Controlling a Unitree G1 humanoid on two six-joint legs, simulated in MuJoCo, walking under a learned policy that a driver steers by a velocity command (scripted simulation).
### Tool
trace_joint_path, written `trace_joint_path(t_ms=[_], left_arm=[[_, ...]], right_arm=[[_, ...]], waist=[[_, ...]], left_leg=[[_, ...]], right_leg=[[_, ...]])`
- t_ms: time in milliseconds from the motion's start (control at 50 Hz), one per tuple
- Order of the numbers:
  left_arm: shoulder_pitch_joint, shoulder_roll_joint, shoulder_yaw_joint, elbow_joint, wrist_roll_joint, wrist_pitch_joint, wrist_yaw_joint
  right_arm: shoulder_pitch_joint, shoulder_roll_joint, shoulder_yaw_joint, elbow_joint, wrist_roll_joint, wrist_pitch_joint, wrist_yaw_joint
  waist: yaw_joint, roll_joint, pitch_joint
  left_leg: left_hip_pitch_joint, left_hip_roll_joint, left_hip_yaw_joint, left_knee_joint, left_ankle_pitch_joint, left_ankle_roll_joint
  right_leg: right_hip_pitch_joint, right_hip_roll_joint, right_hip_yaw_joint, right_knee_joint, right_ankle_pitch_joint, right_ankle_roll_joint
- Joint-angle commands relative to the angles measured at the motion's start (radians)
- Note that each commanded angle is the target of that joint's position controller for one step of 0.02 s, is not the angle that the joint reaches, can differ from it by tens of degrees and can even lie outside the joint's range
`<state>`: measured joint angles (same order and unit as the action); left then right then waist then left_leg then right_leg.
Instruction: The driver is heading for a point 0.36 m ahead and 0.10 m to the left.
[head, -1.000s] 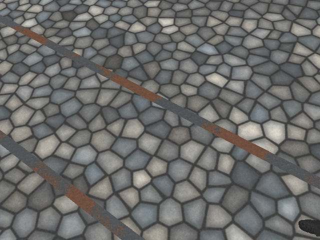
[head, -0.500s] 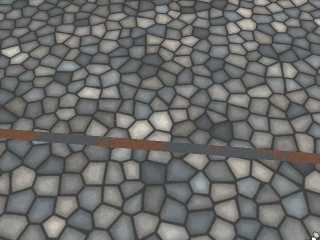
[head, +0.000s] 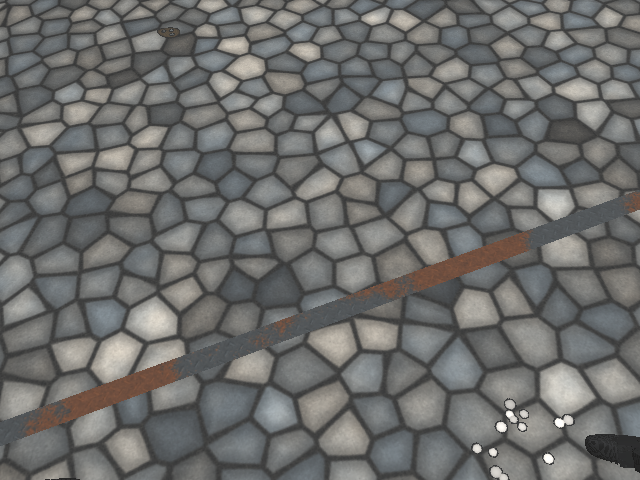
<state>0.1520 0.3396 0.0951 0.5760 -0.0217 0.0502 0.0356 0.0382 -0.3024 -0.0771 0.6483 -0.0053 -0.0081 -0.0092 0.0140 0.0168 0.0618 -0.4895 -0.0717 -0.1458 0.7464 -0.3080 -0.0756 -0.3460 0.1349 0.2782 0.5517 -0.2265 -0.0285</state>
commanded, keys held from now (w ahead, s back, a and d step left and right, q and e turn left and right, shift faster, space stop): shift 0.22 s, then w+shift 0.04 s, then w+q+shift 0.42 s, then shift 0.32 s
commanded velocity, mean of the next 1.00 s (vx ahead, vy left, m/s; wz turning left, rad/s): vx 0.40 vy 0.00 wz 0.15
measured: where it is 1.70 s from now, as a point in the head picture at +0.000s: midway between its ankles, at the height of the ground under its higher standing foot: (322, 465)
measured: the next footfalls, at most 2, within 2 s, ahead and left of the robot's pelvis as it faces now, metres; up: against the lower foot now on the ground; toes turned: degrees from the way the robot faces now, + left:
left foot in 0.08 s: +0.10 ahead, +0.13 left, +0.00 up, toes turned -11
right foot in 0.44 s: +0.02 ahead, -0.12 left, +0.00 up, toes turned -3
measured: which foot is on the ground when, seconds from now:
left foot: up 0.00-0.06, down 0.08-0.44, up 0.46-0.82, down 0.84-1.00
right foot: down 0.00-0.08, up 0.10-0.42, down 0.44-0.82, up 0.84-1.00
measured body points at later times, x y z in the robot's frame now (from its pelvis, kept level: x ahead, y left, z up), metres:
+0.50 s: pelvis +0.06 +0.00 +0.00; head +0.07 -0.01 +0.45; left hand +0.19 +0.27 -0.10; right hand +0.12 -0.28 -0.12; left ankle +0.07 +0.12 -0.71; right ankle -0.02 -0.11 -0.74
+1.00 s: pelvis +0.31 +0.09 -0.01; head +0.36 +0.10 +0.44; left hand +0.33 +0.38 -0.12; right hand +0.53 -0.12 -0.11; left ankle +0.36 +0.15 -0.74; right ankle +0.26 -0.10 -0.63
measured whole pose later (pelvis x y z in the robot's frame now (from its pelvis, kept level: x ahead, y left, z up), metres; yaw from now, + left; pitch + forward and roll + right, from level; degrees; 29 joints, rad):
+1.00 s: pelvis +0.31 +0.09 -0.01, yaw +13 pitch +2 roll +0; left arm 0.27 0.31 0.03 0.76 -0.02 -0.08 0.03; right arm 0.16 -0.28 -0.02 0.66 0.00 -0.05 0.03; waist 0.02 0.00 0.09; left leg -0.37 -0.09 0.05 0.51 -0.17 0.11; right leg -0.46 -0.08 0.06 1.27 -0.42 0.05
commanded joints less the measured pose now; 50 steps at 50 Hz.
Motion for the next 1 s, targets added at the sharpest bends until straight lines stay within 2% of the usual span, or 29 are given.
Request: trace_joint_path(t_ms=[20, 60, 80, 100, 120, 140, 180, 220, 240, 320, 400, 420, 440, 460, 480, 500, 540, 700, 760, 780, 800, 820, 840, 860, 880, 900, 920, 940, 1000], left_arm=[[-0.047, 0.158, 0.042, -0.079, 0.003, -0.008, -0.003], [-0.059, 0.129, 0.026, -0.078, -0.004, -0.005, -0.004], [0.004, 0.083, 0.011, -0.066, 0.005, -0.004, -0.005], [0.089, 0.053, 0.001, -0.059, 0.012, -0.009, -0.004], [0.066, 0.146, 0.028, -0.063, 0.018, -0.023, 0.000], [0.056, 0.198, 0.044, -0.043, 0.012, -0.024, 0.002], [0.034, 0.153, 0.035, -0.011, 0.012, -0.009, 0.008], [0.023, 0.090, 0.013, -0.009, 0.007, -0.008, 0.003], [0.027, 0.059, -0.002, -0.011, 0.008, -0.013, 0.000], [-0.017, 0.036, -0.025, -0.027, 0.008, -0.053, -0.026], [0.109, 0.032, -0.019, 0.057, 0.002, -0.119, -0.037], [0.205, 0.055, -0.010, 0.096, 0.001, -0.126, -0.033], [0.333, 0.090, 0.003, 0.129, -0.001, -0.132, -0.023], [0.334, 0.185, -0.001, 0.106, 0.102, -0.106, -0.015], [0.274, 0.192, 0.017, 0.099, 0.120, -0.100, -0.008], [0.211, 0.119, -0.007, 0.096, 0.103, -0.108, -0.009], [0.171, 0.076, -0.026, 0.095, 0.075, -0.122, -0.014], [0.265, 0.045, -0.037, 0.184, 0.071, -0.164, -0.025], [0.295, 0.086, -0.035, 0.232, 0.062, -0.158, -0.018], [0.274, 0.204, -0.001, 0.210, -0.010, -0.140, -0.003], [0.252, 0.242, 0.009, 0.213, -0.012, -0.126, 0.004], [0.231, 0.229, 0.007, 0.205, -0.007, -0.123, 0.004], [0.253, 0.151, -0.017, 0.182, 0.014, -0.139, -0.002], [0.433, -0.006, -0.067, 0.151, 0.045, -0.158, -0.029], [0.370, 0.127, -0.041, 0.214, 0.035, -0.175, -0.036], [0.274, 0.125, -0.034, 0.159, -0.022, -0.173, -0.033], [0.198, 0.102, -0.044, 0.134, -0.018, -0.170, -0.016], [0.183, 0.093, -0.041, 0.141, -0.009, -0.156, -0.006], [0.256, 0.061, -0.039, 0.166, 0.012, -0.109, -0.001]], right_arm=[[0.033, -0.095, -0.028, -0.061, 0.004, -0.022, 0.007], [0.081, -0.098, -0.034, -0.045, 0.001, -0.029, 0.013], [0.074, -0.129, -0.039, -0.055, -0.013, -0.027, 0.010], [0.019, -0.198, -0.044, -0.084, -0.033, -0.016, 0.004], [0.072, -0.184, -0.047, -0.070, -0.043, -0.019, 0.004], [0.051, -0.142, -0.033, -0.080, -0.027, -0.022, -0.001], [0.030, -0.098, -0.016, -0.080, -0.004, -0.012, -0.011], [0.053, -0.093, -0.007, -0.066, -0.002, -0.004, -0.020], [0.101, -0.082, -0.003, -0.049, -0.004, -0.002, -0.022], [0.205, -0.155, -0.018, -0.022, 0.026, 0.007, -0.022], [0.188, -0.162, -0.022, -0.044, 0.048, 0.011, -0.022], [0.146, -0.123, -0.012, -0.070, 0.048, 0.004, -0.021], [0.094, -0.032, 0.013, -0.101, 0.051, -0.014, -0.012], [0.108, -0.009, 0.008, -0.114, -0.011, -0.013, 0.015], [0.021, -0.071, -0.004, -0.158, -0.022, -0.008, 0.027], [0.010, -0.090, -0.015, -0.139, -0.013, -0.002, 0.042], [0.109, -0.099, -0.023, -0.079, -0.019, 0.010, 0.073], [-0.074, -0.058, 0.015, -0.132, -0.035, 0.027, 0.122], [-0.087, -0.008, 0.043, -0.142, -0.041, 0.012, 0.120], [-0.025, -0.020, 0.029, -0.165, 0.058, -0.027, 0.100], [0.115, -0.087, 0.008, -0.137, 0.061, -0.041, 0.093], [0.290, -0.146, -0.023, -0.084, 0.048, -0.040, 0.076], [0.389, -0.206, -0.040, -0.041, 0.032, -0.022, 0.047], [0.349, -0.319, -0.036, -0.058, -0.011, -0.025, 0.025], [0.393, -0.246, -0.026, -0.092, -0.004, -0.020, 0.024], [0.339, -0.221, -0.018, -0.053, -0.013, -0.027, 0.033], [0.266, -0.190, -0.015, -0.046, 0.014, -0.040, 0.033], [0.190, -0.151, -0.002, -0.051, 0.021, -0.047, 0.030], [0.138, -0.115, 0.009, -0.039, -0.003, -0.071, 0.039]], waist=[[-0.011, -0.211, -0.194], [-0.037, -0.200, -0.194], [-0.011, -0.083, -0.211], [0.058, 0.196, -0.167], [0.029, 0.255, -0.143], [0.026, 0.160, -0.116], [0.010, 0.080, -0.081], [-0.007, 0.086, -0.076], [-0.018, 0.105, -0.122], [-0.049, 0.222, -0.090], [0.039, 0.131, -0.010], [0.085, 0.095, -0.025], [0.140, -0.047, -0.081], [0.137, -0.272, -0.103], [0.139, -0.244, -0.022], [0.099, -0.156, 0.043], [0.043, -0.163, 0.014], [0.049, -0.093, 0.141], [0.036, -0.095, 0.118], [-0.017, -0.144, 0.040], [-0.105, -0.136, -0.068], [-0.194, -0.100, -0.169], [-0.208, 0.006, -0.226], [-0.041, 0.301, -0.441], [-0.154, 0.063, -0.627], [-0.121, 0.065, -0.478], [-0.086, -0.029, -0.293], [-0.048, -0.032, -0.192], [0.026, -0.006, -0.148]], left_leg=[[0.086, 0.001, 0.018, -0.105, 0.004, 0.019], [0.240, 0.029, 0.050, -0.295, 0.173, 0.048], [0.343, 0.156, -0.061, -0.355, 0.269, 0.096], [0.391, 0.356, -0.304, -0.410, 0.486, 0.234], [0.323, 0.474, -0.508, -0.452, 0.432, 0.380], [0.292, 0.447, -0.431, -0.436, 0.339, 0.381], [0.274, 0.322, -0.250, -0.426, 0.204, 0.295], [0.286, 0.272, -0.157, -0.432, 0.253, 0.285], [0.335, 0.243, -0.126, -0.461, 0.058, 0.269], [0.290, 0.252, -0.224, -0.565, -0.295, 0.267], [0.101, 0.190, -0.221, -0.510, -0.239, 0.242], [-0.044, 0.145, -0.188, -0.435, -0.195, 0.189], [-0.261, 0.071, -0.092, -0.149, -0.188, 0.124], [-0.426, -0.025, 0.075, 0.068, -0.239, 0.121], [-0.507, 0.067, 0.053, 0.192, -0.153, 0.121], [-0.524, 0.086, 0.024, 0.268, -0.063, 0.117], [-0.462, 0.100, 0.061, 0.365, 0.032, 0.095], [-0.419, 0.151, 0.184, 0.267, 0.183, 0.121], [-0.121, 0.063, 0.324, 0.028, 0.134, 0.189], [-0.034, 0.026, 0.289, 0.011, 0.128, 0.187], [0.116, -0.003, 0.269, -0.061, 0.164, 0.207], [0.381, -0.022, 0.251, -0.175, 0.340, 0.236], [0.702, 0.065, 0.096, -0.155, 0.493, 0.247], [1.022, 0.436, -0.459, -0.165, 0.817, 0.442], [0.952, 0.449, -0.478, -0.186, 1.007, 0.490], [0.840, 0.434, -0.379, -0.273, 0.887, 0.477], [0.640, 0.367, -0.283, -0.322, 0.771, 0.417], [0.491, 0.338, -0.207, -0.355, 0.735, 0.388], [0.250, 0.288, -0.057, -0.459, 0.822, 0.366]], right_leg=[[0.156, -0.230, 0.287, -0.066, 0.317, -0.150], [0.107, -0.188, 0.267, -0.013, 0.250, -0.112], [0.041, -0.124, 0.202, 0.098, 0.003, -0.065], [-0.124, 0.049, 0.015, 0.310, -0.395, 0.007], [-0.205, 0.019, -0.032, 0.553, -0.473, 0.066], [-0.216, -0.026, -0.034, 0.659, -0.391, 0.085], [-0.215, -0.038, -0.060, 0.704, -0.280, 0.111], [-0.198, -0.036, -0.098, 0.674, -0.233, 0.124], [-0.190, -0.056, -0.138, 0.587, -0.200, 0.124], [-0.056, -0.093, -0.260, 0.248, -0.292, 0.094], [0.269, -0.079, -0.297, -0.269, -0.018, 0.010], [0.457, -0.131, -0.274, -0.312, 0.050, -0.012], [0.677, -0.309, -0.115, -0.307, -0.045, -0.039], [0.692, -0.519, 0.186, -0.361, -0.412, -0.085], [0.533, -0.592, 0.273, -0.411, -0.549, -0.158], [0.496, -0.523, 0.186, -0.418, -0.497, -0.132], [0.457, -0.431, -0.012, -0.420, -0.298, -0.078], [0.344, -0.371, -0.377, -0.488, 0.069, -0.061], [0.320, -0.369, -0.472, -0.379, 0.807, -0.057], [0.377, -0.403, -0.441, -0.238, 1.147, -0.066], [0.403, -0.412, -0.436, -0.071, 1.249, -0.054], [0.326, -0.385, -0.451, 0.119, 1.207, -0.031], [0.052, -0.303, -0.425, 0.393, 0.637, 0.017], [-0.276, -0.114, -0.327, 0.860, -0.414, 0.076], [-0.165, -0.118, -0.123, 0.942, -0.460, 0.079], [-0.275, -0.143, -0.151, 0.932, -0.360, 0.082], [-0.301, -0.199, -0.190, 0.831, -0.270, 0.081], [-0.289, -0.228, -0.209, 0.788, -0.213, 0.085], [-0.113, -0.246, -0.208, 0.694, -0.125, 0.086]])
